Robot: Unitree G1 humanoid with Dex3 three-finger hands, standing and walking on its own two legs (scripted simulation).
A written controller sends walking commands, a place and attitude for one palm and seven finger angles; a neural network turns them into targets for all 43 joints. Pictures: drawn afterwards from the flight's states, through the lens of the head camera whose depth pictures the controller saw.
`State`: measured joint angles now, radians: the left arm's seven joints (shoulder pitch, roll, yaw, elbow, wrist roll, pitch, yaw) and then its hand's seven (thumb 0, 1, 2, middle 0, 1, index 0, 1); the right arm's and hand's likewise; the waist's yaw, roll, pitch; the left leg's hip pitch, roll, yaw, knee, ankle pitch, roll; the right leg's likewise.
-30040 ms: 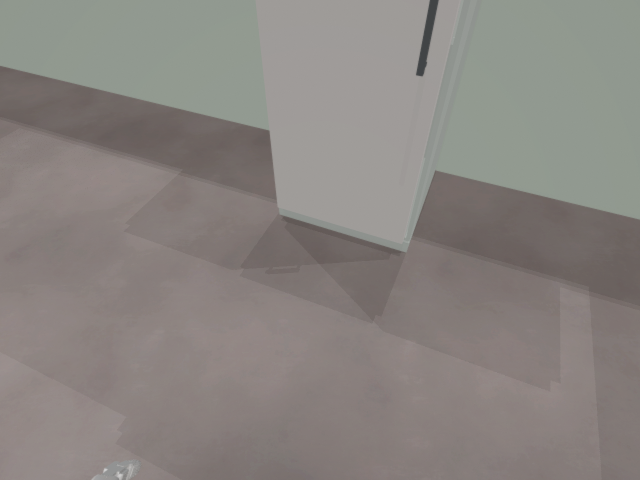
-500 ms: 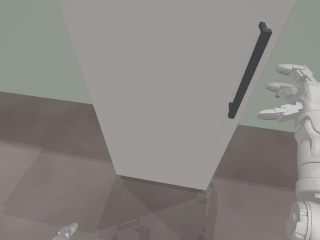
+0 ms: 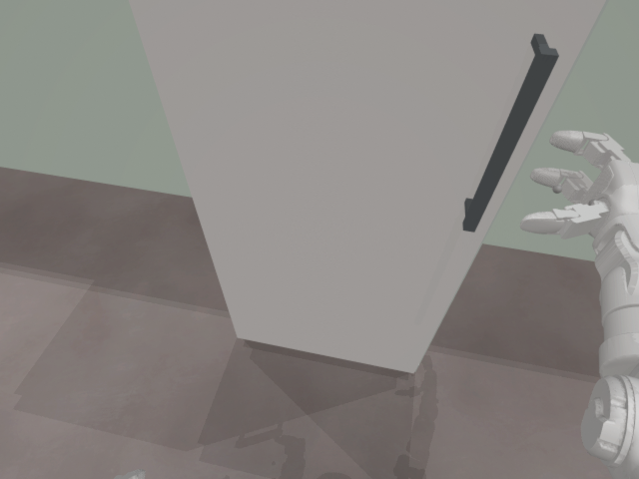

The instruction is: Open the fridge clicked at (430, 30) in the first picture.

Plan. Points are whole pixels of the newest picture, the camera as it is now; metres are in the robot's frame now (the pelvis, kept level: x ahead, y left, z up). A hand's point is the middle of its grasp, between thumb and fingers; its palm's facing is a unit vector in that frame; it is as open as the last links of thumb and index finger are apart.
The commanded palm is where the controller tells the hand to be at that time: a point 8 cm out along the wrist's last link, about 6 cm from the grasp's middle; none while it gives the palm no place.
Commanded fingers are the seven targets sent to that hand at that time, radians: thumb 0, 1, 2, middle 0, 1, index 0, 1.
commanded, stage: move the hooked fingers beside the handle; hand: right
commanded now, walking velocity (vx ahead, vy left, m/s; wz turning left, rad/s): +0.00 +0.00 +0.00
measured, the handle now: (498, 147) +0.52 -0.18 +0.17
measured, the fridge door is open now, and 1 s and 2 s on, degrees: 0 0 0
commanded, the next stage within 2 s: feel for the door with the fingertips in 0.30 s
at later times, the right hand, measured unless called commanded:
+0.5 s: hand (556, 192) +0.44 -0.23 +0.16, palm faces +0.14 +0.99 +0.00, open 14.0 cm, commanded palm +0.41 -0.27 +0.17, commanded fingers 0.00 0.50 -0.30 0.30 1.20 0.30 1.20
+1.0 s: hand (527, 178) +0.46 -0.20 +0.17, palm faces +0.14 +0.99 +0.01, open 14.0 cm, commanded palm +0.43 -0.25 +0.17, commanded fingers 0.00 0.50 -0.30 0.30 1.20 0.30 1.20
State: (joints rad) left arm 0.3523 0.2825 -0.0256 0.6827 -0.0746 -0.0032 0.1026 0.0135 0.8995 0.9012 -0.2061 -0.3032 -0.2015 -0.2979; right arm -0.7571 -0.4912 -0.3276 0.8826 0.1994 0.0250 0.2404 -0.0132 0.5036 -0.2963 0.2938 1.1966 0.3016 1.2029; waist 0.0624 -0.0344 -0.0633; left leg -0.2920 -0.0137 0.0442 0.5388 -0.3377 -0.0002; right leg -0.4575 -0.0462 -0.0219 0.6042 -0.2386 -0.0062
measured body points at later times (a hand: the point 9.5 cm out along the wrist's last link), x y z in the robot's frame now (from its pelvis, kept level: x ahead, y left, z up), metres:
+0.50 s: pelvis +0.00 +0.00 +0.00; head +0.02 -0.01 +0.45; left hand +0.09 +0.26 -0.11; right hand +0.43 -0.28 +0.17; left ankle -0.04 +0.12 -0.73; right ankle +0.04 -0.11 -0.73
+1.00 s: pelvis +0.01 +0.01 +0.00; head +0.02 +0.01 +0.45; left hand +0.08 +0.27 -0.11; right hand +0.44 -0.25 +0.17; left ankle -0.04 +0.12 -0.73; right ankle +0.04 -0.11 -0.73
